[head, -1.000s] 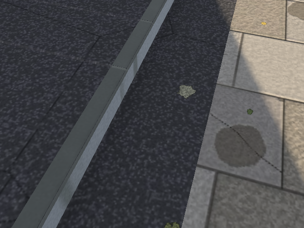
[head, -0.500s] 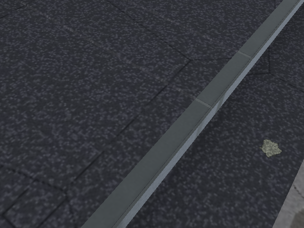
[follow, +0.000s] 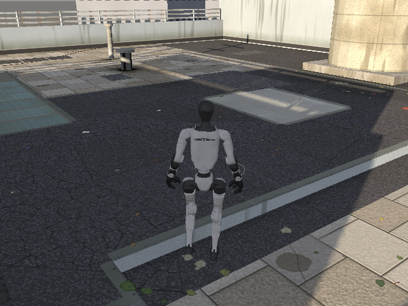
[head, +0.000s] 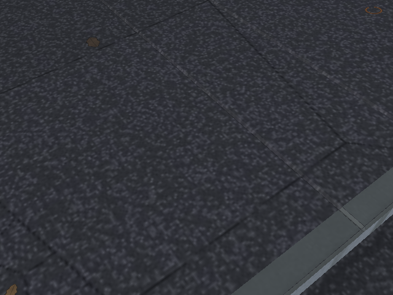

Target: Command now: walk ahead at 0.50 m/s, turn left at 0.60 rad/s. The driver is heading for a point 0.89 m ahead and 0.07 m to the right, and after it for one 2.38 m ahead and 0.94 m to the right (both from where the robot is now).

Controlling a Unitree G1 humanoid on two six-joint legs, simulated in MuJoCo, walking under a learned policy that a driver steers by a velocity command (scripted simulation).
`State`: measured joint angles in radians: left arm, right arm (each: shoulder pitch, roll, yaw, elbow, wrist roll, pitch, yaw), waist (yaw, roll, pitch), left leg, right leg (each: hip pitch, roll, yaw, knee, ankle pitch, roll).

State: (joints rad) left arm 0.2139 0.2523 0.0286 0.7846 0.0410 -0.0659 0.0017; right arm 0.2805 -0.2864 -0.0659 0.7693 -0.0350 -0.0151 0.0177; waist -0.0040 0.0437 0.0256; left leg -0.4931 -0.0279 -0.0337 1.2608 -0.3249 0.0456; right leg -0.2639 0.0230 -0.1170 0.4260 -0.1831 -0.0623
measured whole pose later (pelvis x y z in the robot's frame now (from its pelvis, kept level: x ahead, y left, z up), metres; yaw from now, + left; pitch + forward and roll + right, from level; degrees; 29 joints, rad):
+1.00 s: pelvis +0.60 +0.13 +0.12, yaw +0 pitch +3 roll -1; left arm 0.10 0.29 0.07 0.79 0.04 -0.13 -0.04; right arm 0.46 -0.28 -0.01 0.96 -0.09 -0.11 0.07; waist 0.01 -0.01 -0.05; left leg -0.05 -0.01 0.15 0.94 -0.40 -0.16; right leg -0.47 0.11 -0.03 0.58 -0.15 -0.12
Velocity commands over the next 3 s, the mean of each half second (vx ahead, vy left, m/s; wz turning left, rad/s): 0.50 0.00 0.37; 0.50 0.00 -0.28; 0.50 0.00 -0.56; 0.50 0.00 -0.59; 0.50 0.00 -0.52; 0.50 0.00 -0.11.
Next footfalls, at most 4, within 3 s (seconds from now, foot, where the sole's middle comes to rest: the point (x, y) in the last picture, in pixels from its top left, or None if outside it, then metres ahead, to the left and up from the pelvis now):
0.40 left None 0.36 0.14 -0.64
0.96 right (195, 211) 0.72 0.06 -0.64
1.34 left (137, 151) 0.99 0.28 -0.64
1.82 right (227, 130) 1.09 -0.07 -0.64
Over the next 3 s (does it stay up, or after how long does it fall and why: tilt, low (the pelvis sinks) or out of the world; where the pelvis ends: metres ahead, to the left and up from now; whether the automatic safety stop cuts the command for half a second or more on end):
stays up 1.42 -0.35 0.15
